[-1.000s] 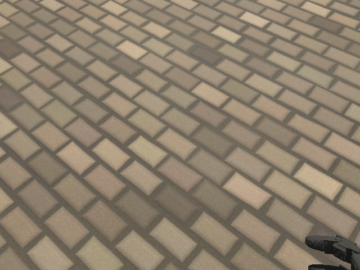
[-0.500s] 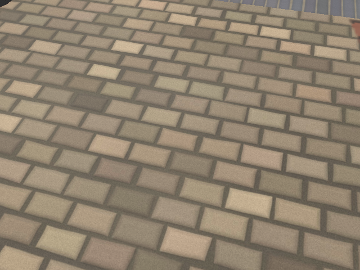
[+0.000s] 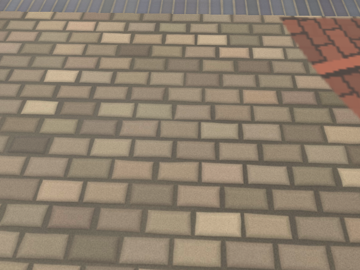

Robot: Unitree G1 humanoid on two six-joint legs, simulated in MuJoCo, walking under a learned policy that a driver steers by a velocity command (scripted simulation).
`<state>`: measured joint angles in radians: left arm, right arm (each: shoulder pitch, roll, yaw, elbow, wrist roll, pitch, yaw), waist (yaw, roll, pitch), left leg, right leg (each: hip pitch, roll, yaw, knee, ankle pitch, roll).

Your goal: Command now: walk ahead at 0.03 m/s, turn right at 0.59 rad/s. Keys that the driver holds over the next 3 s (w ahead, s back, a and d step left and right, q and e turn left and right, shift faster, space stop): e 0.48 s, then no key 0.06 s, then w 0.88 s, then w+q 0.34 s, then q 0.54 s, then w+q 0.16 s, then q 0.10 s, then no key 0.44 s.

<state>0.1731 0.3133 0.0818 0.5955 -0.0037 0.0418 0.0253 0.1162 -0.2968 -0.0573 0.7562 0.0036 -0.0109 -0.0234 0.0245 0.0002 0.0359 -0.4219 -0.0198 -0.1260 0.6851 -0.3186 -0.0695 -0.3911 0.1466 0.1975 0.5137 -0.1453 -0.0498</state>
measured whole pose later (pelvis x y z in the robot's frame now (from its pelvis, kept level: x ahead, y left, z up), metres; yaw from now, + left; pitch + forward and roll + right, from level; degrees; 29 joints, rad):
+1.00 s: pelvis +0.11 -0.02 +0.00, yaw -24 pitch +2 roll +0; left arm 0.36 0.31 0.06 0.73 -0.01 -0.03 -0.01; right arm 0.14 -0.30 -0.05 0.74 0.02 -0.09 0.03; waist 0.05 -0.02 -0.02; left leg -0.34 0.01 0.03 0.51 -0.20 0.02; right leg -0.14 0.03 0.09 0.51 -0.38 -0.02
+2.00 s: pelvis +0.59 -0.21 -0.02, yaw -8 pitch +1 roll -3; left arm 0.25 0.29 0.07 0.82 -0.01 -0.04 0.02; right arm 0.11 -0.29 -0.06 0.63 0.00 -0.03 0.04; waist 0.04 0.03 0.07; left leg -0.52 -0.01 0.03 0.58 -0.06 0.09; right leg -0.07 -0.04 -0.21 0.70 -0.52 0.03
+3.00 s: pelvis +0.78 -0.21 +0.00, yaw +18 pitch +1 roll +0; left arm 0.22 0.30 0.04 0.81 0.00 0.00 0.01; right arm 0.10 -0.22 -0.02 0.63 -0.01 0.01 0.00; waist 0.03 -0.03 0.04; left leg -0.30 -0.03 -0.02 0.46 -0.19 0.02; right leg -0.34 -0.06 0.02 0.84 -0.55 0.10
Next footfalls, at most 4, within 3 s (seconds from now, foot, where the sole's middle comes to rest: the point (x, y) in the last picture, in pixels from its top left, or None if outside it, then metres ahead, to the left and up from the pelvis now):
0.04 left None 0.07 0.14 -0.77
0.46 right None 0.01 -0.12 -0.77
0.98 left None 0.22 0.05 -0.77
1.48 right None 0.44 -0.30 -0.77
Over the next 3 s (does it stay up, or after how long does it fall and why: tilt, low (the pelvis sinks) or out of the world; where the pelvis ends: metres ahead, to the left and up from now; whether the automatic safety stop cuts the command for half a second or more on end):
stays up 0.78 -0.21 0.00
